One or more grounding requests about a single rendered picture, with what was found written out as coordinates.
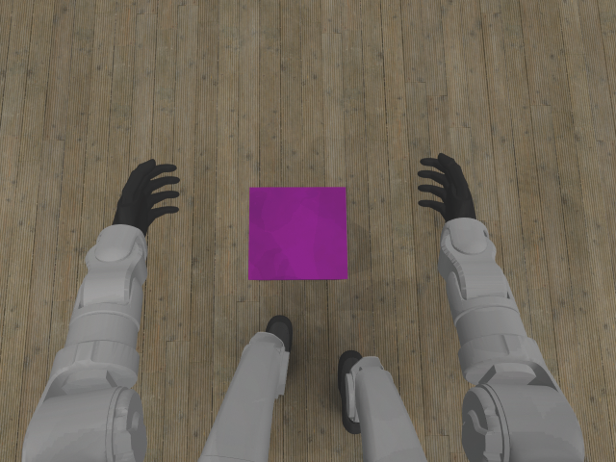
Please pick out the robot left forearm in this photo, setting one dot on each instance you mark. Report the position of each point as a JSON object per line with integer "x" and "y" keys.
{"x": 100, "y": 347}

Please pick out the carton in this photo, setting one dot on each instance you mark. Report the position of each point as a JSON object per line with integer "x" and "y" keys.
{"x": 297, "y": 233}

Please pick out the robot foot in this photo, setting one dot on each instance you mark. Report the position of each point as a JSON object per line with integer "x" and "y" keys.
{"x": 347, "y": 360}
{"x": 281, "y": 327}

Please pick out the right robot foot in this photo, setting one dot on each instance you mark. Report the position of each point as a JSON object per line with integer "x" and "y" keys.
{"x": 347, "y": 360}

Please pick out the right robot hand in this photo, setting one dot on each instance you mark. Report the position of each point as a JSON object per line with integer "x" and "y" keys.
{"x": 457, "y": 198}

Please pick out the robot right forearm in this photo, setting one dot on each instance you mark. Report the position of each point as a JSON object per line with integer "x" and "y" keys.
{"x": 494, "y": 345}

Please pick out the left robot hand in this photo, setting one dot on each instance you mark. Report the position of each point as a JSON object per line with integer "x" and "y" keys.
{"x": 134, "y": 206}

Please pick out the left robot foot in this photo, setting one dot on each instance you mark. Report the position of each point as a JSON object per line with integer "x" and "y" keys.
{"x": 281, "y": 327}

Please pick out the robot left upper arm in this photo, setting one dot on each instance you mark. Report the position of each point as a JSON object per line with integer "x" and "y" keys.
{"x": 103, "y": 425}

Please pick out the robot right upper arm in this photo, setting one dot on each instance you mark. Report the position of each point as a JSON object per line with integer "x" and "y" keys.
{"x": 519, "y": 423}

